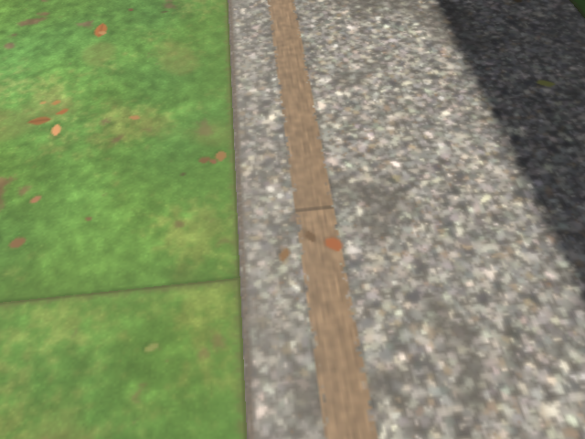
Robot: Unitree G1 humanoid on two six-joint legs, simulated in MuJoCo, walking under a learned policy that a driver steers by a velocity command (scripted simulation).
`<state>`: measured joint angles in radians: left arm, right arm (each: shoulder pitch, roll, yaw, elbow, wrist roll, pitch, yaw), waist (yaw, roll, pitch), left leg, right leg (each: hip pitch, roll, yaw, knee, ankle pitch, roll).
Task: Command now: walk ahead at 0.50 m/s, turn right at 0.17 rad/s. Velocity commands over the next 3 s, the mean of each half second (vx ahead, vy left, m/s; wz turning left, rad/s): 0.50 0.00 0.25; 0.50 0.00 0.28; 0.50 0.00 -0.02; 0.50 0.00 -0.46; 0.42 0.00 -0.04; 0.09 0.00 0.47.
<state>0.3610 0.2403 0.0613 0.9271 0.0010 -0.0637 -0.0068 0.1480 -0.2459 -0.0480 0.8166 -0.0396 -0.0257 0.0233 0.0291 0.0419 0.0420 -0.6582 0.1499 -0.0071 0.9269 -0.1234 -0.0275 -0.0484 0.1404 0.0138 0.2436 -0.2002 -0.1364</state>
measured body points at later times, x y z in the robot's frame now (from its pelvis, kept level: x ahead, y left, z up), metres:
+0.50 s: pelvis +0.28 +0.07 +0.00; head +0.30 +0.09 +0.45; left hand +0.37 +0.34 -0.12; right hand +0.34 -0.20 -0.13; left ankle +0.27 +0.12 -0.75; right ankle +0.37 -0.09 -0.67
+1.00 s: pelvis +0.56 +0.08 +0.00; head +0.59 +0.07 +0.45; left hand +0.54 +0.35 -0.12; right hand +0.72 -0.15 -0.14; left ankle +0.50 +0.20 -0.67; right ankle +0.60 +0.01 -0.75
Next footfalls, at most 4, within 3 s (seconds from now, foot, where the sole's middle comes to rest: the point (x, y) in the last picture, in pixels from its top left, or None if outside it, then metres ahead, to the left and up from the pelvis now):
0.24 left None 0.31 0.12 -0.78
0.80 right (317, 369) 0.64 0.03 -0.78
1.32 left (212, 299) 0.83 0.30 -0.78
1.88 right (259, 209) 1.15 0.20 -0.78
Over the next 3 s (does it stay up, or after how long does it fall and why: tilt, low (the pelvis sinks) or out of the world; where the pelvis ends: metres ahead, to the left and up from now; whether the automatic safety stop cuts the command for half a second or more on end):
stays up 1.41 0.25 -0.01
